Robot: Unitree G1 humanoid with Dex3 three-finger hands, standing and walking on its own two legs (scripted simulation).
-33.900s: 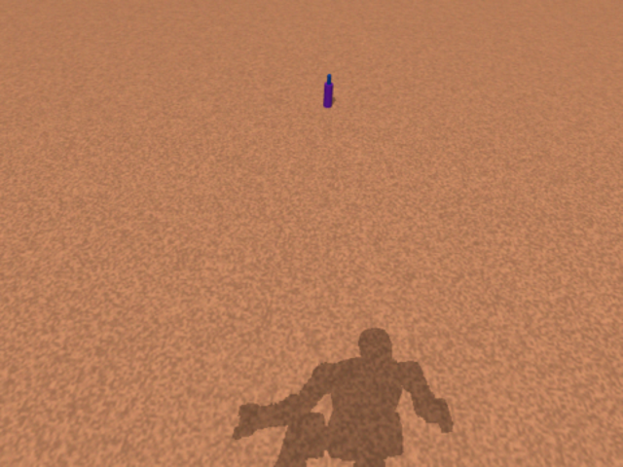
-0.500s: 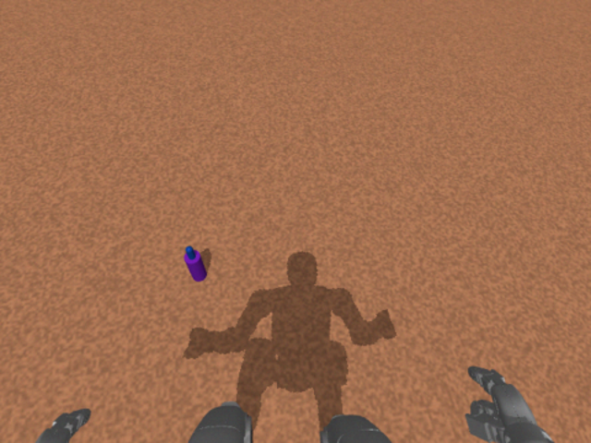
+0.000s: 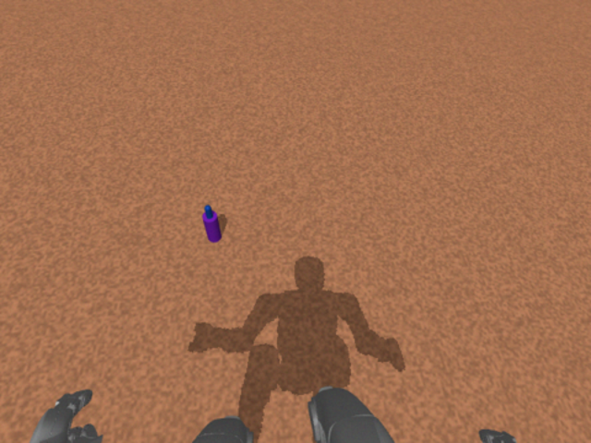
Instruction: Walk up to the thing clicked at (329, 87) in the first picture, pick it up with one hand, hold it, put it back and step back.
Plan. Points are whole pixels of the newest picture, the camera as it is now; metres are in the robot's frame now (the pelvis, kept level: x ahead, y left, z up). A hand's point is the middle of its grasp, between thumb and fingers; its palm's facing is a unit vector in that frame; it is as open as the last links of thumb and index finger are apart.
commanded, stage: step back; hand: left
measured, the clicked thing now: (211, 222) +0.84 +0.24 -0.66
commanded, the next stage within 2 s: stand in 1.46 s
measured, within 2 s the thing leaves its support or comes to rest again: neither
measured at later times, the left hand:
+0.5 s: hand out of the picture -0.06 +0.27 -0.14, palm faces +0.01 -0.90 -0.43, open 7.4 cm
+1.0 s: hand out of the picture -0.12 +0.25 -0.14, palm faces +0.01 -0.95 -0.32, open 7.4 cm
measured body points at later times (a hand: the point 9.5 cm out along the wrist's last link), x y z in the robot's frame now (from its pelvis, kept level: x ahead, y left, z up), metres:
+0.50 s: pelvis -0.16 -0.01 -0.01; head -0.12 -0.02 +0.44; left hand -0.07 +0.31 -0.11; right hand -0.08 -0.33 -0.13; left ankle -0.17 +0.11 -0.73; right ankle -0.11 -0.14 -0.72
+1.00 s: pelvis -0.18 -0.01 +0.01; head -0.18 +0.00 +0.46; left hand -0.12 +0.29 -0.12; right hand -0.11 -0.31 -0.11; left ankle -0.17 +0.11 -0.72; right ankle -0.17 -0.14 -0.72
